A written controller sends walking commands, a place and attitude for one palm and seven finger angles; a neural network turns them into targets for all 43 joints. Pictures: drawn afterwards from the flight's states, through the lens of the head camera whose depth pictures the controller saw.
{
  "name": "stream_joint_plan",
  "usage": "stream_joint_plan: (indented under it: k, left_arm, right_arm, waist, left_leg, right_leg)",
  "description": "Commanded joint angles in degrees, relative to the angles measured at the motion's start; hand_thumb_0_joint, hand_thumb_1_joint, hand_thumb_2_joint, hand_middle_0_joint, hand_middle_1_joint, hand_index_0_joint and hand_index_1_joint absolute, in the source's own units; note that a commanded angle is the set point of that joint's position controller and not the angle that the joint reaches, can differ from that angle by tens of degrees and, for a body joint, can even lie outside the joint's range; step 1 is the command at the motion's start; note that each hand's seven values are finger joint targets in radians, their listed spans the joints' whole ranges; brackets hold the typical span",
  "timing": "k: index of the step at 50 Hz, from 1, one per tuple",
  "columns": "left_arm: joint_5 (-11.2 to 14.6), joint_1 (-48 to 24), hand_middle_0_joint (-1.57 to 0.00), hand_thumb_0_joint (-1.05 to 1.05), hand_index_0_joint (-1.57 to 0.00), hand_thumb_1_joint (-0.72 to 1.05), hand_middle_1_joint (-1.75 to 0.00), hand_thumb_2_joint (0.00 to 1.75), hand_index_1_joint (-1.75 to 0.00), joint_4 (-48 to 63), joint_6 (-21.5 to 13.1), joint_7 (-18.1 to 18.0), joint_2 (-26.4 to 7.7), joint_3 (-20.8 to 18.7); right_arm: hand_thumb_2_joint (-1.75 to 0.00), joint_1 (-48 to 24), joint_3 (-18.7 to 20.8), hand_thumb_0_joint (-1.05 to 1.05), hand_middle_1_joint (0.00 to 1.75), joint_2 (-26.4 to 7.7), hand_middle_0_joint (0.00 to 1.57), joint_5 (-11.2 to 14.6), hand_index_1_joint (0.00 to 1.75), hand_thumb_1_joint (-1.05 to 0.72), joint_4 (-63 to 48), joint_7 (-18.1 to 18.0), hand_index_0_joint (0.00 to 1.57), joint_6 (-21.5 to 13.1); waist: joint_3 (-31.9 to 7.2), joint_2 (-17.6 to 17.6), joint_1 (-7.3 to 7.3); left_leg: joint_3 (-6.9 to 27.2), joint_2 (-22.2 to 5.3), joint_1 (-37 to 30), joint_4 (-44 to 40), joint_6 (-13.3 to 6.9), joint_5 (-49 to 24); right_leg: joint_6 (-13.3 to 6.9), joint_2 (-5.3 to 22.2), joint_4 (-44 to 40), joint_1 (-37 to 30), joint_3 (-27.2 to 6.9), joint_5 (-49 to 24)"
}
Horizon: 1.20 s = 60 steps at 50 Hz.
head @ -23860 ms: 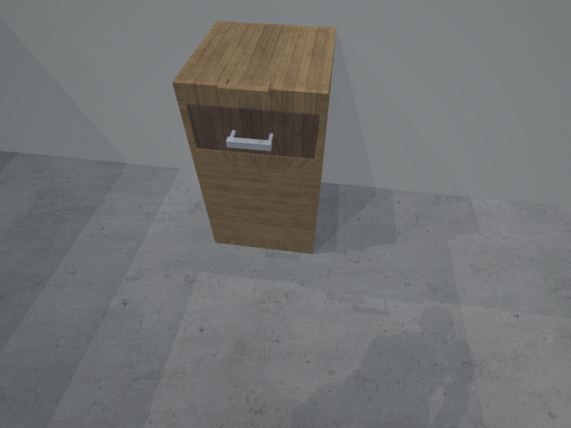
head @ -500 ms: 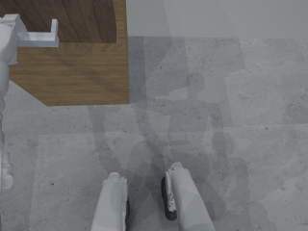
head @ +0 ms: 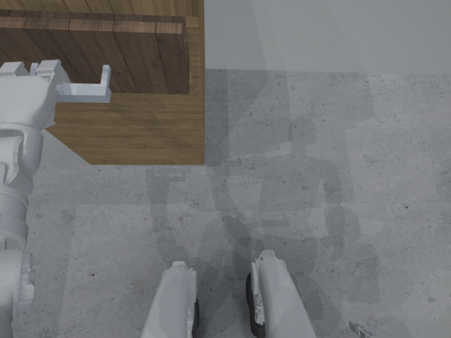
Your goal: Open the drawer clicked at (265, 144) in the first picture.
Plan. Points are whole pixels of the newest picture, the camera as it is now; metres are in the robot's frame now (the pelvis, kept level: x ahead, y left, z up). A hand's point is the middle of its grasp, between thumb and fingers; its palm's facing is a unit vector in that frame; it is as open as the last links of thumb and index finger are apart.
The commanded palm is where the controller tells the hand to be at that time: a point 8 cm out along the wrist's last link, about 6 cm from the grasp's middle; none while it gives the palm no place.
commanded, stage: pull the drawer open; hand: left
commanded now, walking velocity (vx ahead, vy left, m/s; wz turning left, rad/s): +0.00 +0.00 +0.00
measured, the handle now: (69, 81) +0.53 +0.27 +0.00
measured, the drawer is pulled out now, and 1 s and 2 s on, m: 0.03 0.10 0.13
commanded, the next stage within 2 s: none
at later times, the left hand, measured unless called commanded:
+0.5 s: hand (41, 135) +0.44 +0.31 -0.02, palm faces -0.06 -0.01 -1.00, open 5.8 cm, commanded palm +0.42 +0.30 +0.01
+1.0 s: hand (38, 153) +0.41 +0.31 -0.02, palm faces -0.05 -0.01 -1.00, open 5.7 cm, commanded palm +0.38 +0.30 +0.01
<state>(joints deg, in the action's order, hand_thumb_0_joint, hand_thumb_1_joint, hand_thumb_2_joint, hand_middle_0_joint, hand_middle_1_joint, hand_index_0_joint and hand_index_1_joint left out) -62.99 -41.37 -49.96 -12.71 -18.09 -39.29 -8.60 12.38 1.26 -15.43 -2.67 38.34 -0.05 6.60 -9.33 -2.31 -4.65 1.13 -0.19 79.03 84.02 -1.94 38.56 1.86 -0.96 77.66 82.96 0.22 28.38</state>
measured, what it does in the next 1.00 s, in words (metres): stands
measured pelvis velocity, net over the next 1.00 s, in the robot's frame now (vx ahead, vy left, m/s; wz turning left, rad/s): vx -0.02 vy -0.01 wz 0.01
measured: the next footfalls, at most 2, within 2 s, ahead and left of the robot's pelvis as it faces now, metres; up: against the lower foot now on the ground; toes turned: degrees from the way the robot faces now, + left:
none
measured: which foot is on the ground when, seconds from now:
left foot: down 0.00-1.00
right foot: down 0.00-1.00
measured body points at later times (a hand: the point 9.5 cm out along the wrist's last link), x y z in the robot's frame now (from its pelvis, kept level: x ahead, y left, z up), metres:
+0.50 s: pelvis -0.01 +0.00 +0.00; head +0.18 +0.01 +0.42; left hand +0.44 +0.31 +0.03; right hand +0.06 -0.28 -0.13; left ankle -0.01 +0.10 -0.58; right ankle +0.06 -0.14 -0.58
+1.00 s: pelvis -0.02 -0.01 +0.00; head +0.15 +0.00 +0.42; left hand +0.41 +0.31 +0.03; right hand +0.08 -0.28 -0.14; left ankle -0.01 +0.10 -0.58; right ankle +0.06 -0.14 -0.58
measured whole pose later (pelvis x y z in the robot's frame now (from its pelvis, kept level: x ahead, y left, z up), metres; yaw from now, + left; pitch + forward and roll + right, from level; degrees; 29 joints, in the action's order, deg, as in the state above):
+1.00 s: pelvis -0.02 -0.01 +0.00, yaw +1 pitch +30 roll -2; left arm -62.9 -30.7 -46.3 -14.7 -23.1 -35.7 -10.0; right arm 10.9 2.0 -15.8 -2.8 40.0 -0.7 5.4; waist -9.9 -1.7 -2.8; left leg 0.2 0.0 76.6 83.3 -1.5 37.1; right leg 1.5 -0.8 78.1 81.3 -0.8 27.3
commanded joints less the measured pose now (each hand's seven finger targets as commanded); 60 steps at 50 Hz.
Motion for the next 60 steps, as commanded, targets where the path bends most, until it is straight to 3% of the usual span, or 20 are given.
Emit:
stream_joint_plan:
  k: [1,9,10,13,16,17,18,21,24,25,28,31,32,37,45,48,50,52,53,60]
  left_arm:
    - [0.4,-6.4,-0.4,0.0,-0.4,0.9,-1.35,0.9,-1.35,6.0,-0.8,-1.3,-12.9,-2.9]
    - [0.6,-3.6,-0.4,0.0,-0.4,0.9,-1.35,0.9,-1.35,7.6,-1.5,-2.2,-12.1,-3.2]
    - [0.4,-1.8,-0.4,0.0,-0.4,0.9,-1.35,0.9,-1.35,6.6,-1.4,-2.3,-12.4,-3.8]
    - [0.4,-2.3,-0.4,0.0,-0.4,0.9,-1.35,0.9,-1.35,7.5,-1.7,-2.7,-11.2,-2.8]
    - [0.4,-2.2,-0.4,0.0,-0.4,0.9,-1.35,0.9,-1.35,8.0,-1.8,-3.2,-11.0,-3.0]
    - [0.4,-2.5,-0.4,0.0,-0.4,0.9,-1.35,0.9,-1.35,9.1,-2.1,-3.5,-12.6,-4.6]
    - [0.1,-1.6,-0.4,0.0,-0.4,0.9,-1.35,0.9,-1.35,8.6,-2.2,-3.7,-11.3,-3.3]
    - [0.4,0.3,-0.4,0.0,-0.4,0.9,-1.35,0.9,-1.35,8.9,-2.1,-4.2,-12.2,-4.9]
    - [0.7,-0.2,-0.4,0.0,-0.4,0.9,-1.35,0.9,-1.35,8.5,-2.2,-4.5,-11.0,-3.9]
    - [0.2,-0.5,-0.4,0.0,-0.4,0.9,-1.35,0.9,-1.35,8.6,-2.5,-4.7,-12.4,-4.7]
    - [0.0,1.1,-0.4,0.0,-0.4,0.9,-1.35,0.9,-1.35,9.0,-2.5,-5.2,-11.2,-4.4]
    - [0.5,1.1,-0.4,0.0,-0.4,0.9,-1.35,0.9,-1.35,8.3,-2.3,-5.2,-11.4,-4.6]
    - [0.6,0.0,-0.4,0.0,-0.4,0.9,-1.35,0.9,-1.35,8.8,-2.5,-5.2,-12.7,-5.5]
    - [0.7,2.6,-0.4,0.0,-0.4,0.9,-1.35,0.9,-1.35,10.5,-2.6,-5.8,-11.7,-5.7]
    - [0.6,4.1,-0.4,0.0,-0.4,0.9,-1.35,0.9,-1.35,9.6,-2.8,-6.3,-10.2,-4.6]
    - [0.5,5.2,-0.4,0.0,-0.4,0.9,-1.35,0.9,-1.35,8.7,-2.6,-6.2,-11.7,-5.8]
    - [0.4,4.9,-0.4,0.0,-0.4,0.9,-1.35,0.9,-1.35,9.5,-2.6,-6.2,-10.0,-4.6]
    - [0.8,5.1,-0.4,0.0,-0.4,0.9,-1.35,0.9,-1.35,10.1,-2.6,-6.1,-11.7,-6.1]
    - [0.6,7.2,-0.4,0.0,-0.4,0.9,-1.35,0.9,-1.35,8.3,-2.3,-6.1,-11.4,-6.0]
    - [1.1,9.3,-0.4,0.0,-0.4,0.9,-1.35,0.9,-1.35,10.7,-2.4,-5.7,-10.6,-5.8]
  right_arm:
    - [-0.9,11.3,3.8,0.0,0.3,-10.2,0.2,-0.3,0.3,-0.9,-1.2,-1.0,0.2,-0.2]
    - [-0.9,10.5,3.9,0.0,0.3,-10.1,0.2,-0.4,0.3,-0.9,-1.3,-1.0,0.2,-0.3]
    - [-0.9,10.1,4.0,0.0,0.3,-10.2,0.2,-0.5,0.3,-0.9,-1.2,-1.1,0.2,-0.3]
    - [-0.9,9.7,3.9,0.0,0.3,-10.0,0.2,-0.5,0.3,-0.9,-1.2,-1.1,0.2,-0.4]
    - [-0.9,9.5,4.0,0.0,0.3,-10.1,0.2,-0.4,0.3,-0.9,-1.2,-1.1,0.2,-0.5]
    - [-0.9,9.5,4.1,0.0,0.3,-10.4,0.2,-0.6,0.3,-0.9,-1.1,-1.1,0.2,-0.4]
    - [-0.9,9.2,4.1,0.0,0.3,-10.1,0.2,-0.6,0.3,-0.9,-1.0,-1.2,0.2,-0.5]
    - [-0.9,9.0,4.1,0.0,0.3,-10.3,0.2,-0.6,0.3,-0.9,-1.2,-1.1,0.2,-0.5]
    - [-0.9,8.6,4.1,0.0,0.3,-10.2,0.2,-0.5,0.3,-0.9,-0.9,-1.1,0.2,-0.7]
    - [-0.9,8.3,4.0,0.0,0.3,-10.4,0.2,-0.7,0.3,-0.9,-0.7,-1.2,0.2,-0.8]
    - [-0.9,8.2,4.3,0.0,0.3,-10.2,0.2,-0.7,0.3,-0.9,-0.8,-1.2,0.2,-0.9]
    - [-0.9,7.7,4.1,0.0,0.3,-10.2,0.2,-0.5,0.3,-0.9,-0.9,-1.2,0.2,-1.2]
    - [-0.9,7.6,4.0,0.0,0.3,-10.4,0.2,-0.6,0.3,-0.9,-0.8,-1.2,0.2,-1.2]
    - [-0.9,7.2,4.3,0.0,0.3,-10.3,0.2,-0.6,0.3,-0.9,-1.1,-1.3,0.2,-1.4]
    - [-0.9,6.2,4.3,0.0,0.3,-10.0,0.2,-0.5,0.3,-0.9,-1.0,-1.6,0.2,-2.0]
    - [-0.9,6.0,4.1,0.0,0.3,-10.3,0.2,-0.5,0.3,-0.9,-0.9,-1.7,0.2,-2.1]
    - [-0.9,5.8,4.3,0.0,0.3,-10.0,0.2,-0.4,0.3,-0.9,-1.0,-1.7,0.2,-2.3]
    - [-0.9,5.9,4.2,0.0,0.3,-10.2,0.2,-0.4,0.3,-0.9,-1.2,-1.7,0.2,-2.2]
    - [-0.9,5.9,4.1,0.0,0.3,-10.2,0.2,-0.4,0.3,-0.9,-1.0,-1.8,0.2,-2.2]
    - [-0.9,5.6,4.3,0.0,0.3,-9.9,0.2,-0.3,0.3,-0.9,-1.7,-2.0,0.2,-2.4]
  waist:
    - [-32.3,-3.4,0.84]
    - [-33.1,-4.4,1.65]
    - [-32.1,-2.7,1.84]
    - [-32.1,-4.5,1.73]
    - [-31.5,-3.6,1.66]
    - [-32.3,-3.9,1.96]
    - [-31.9,-4.6,2.0]
    - [-32.0,-2.8,2.6]
    - [-30.1,-2.8,2.0]
    - [-29.9,-3.4,2.47]
    - [-31.7,-3.4,2.45]
    - [-29.4,-1.9,2.53]
    - [-30.0,-2.5,2.69]
    - [-31.7,-3.4,3.2]
    - [-28.4,-1.2,2.95]
    - [-28.3,-1.0,3.63]
    - [-28.1,-1.8,3.3]
    - [-29.2,-1.7,3.62]
    - [-28.3,0.1,3.8]
    - [-29.6,-0.9,4.45]
  left_leg:
    - [1.6,-0.2,-21.8,-10.6,0.9,-36.2]
    - [1.4,-0.1,-22.3,-11.0,1.0,-35.9]
    - [1.3,-0.1,-21.5,-11.0,0.7,-35.6]
    - [1.3,0.0,-21.7,-11.3,0.9,-35.5]
    - [1.3,-0.1,-21.5,-11.7,0.9,-33.4]
    - [1.6,-0.2,-22.5,-11.7,1.1,-34.5]
    - [1.6,-0.2,-22.8,-11.7,1.1,-35.0]
    - [1.3,-0.1,-21.7,-11.9,1.0,-33.4]
    - [1.1,0.0,-20.5,-12.2,0.9,-30.8]
    - [1.3,0.0,-20.4,-12.3,1.0,-30.4]
    - [1.2,0.1,-21.8,-12.1,1.0,-31.9]
    - [0.7,0.4,-18.6,-12.4,0.7,-27.5]
    - [0.9,0.4,-18.7,-12.5,0.8,-27.3]
    - [1.1,0.3,-21.3,-12.6,1.0,-29.9]
    - [0.6,0.6,-18.2,-12.8,0.6,-25.1]
    - [0.4,0.9,-17.1,-12.7,0.6,-24.5]
    - [0.2,0.9,-17.6,-12.8,0.6,-24.3]
    - [0.2,0.9,-17.6,-12.6,0.6,-24.8]
    - [0.2,1.0,-16.7,-12.4,0.4,-24.5]
    - [-0.1,1.1,-17.5,-12.7,0.5,-25.8]
  right_leg:
    - [-3.9,-1.7,-4.7,-22.6,2.5,-22.9]
    - [-4.0,-1.6,-4.6,-23.5,2.3,-22.9]
    - [-3.9,-1.6,-4.7,-23.9,2.3,-23.2]
    - [-4.0,-1.5,-4.8,-23.4,2.3,-22.7]
    - [-4.1,-1.6,-5.0,-23.1,2.4,-21.3]
    - [-4.2,-1.6,-4.7,-22.7,2.4,-21.4]
    - [-4.1,-1.5,-4.8,-22.4,2.5,-21.2]
    - [-4.1,-1.6,-4.9,-24.0,2.3,-21.3]
    - [-4.1,-1.6,-5.3,-23.1,2.3,-19.7]
    - [-4.2,-1.6,-5.0,-22.7,2.3,-19.1]
    - [-4.1,-1.5,-4.8,-22.9,2.2,-19.9]
    - [-4.1,-1.6,-5.5,-23.8,2.0,-18.1]
    - [-4.3,-1.5,-5.1,-23.7,1.9,-17.8]
    - [-4.3,-1.6,-5.0,-23.5,2.0,-18.9]
    - [-4.0,-1.4,-5.7,-23.2,1.9,-16.1]
    - [-4.1,-1.4,-5.4,-23.8,1.6,-16.0]
    - [-4.0,-1.4,-5.8,-23.5,1.6,-15.8]
    - [-4.2,-1.4,-5.3,-24.2,1.4,-16.4]
    - [-4.0,-1.5,-5.4,-24.3,1.4,-16.4]
    - [-4.0,-1.4,-5.5,-25.5,1.2,-17.7]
